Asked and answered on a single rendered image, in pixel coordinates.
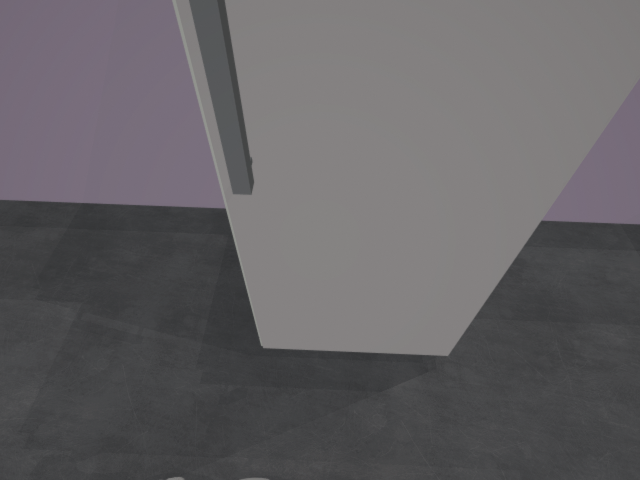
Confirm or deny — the handle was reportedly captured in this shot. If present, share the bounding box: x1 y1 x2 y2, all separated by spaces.
189 0 254 195

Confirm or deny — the fridge door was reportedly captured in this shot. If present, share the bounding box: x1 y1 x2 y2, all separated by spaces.
176 0 640 356

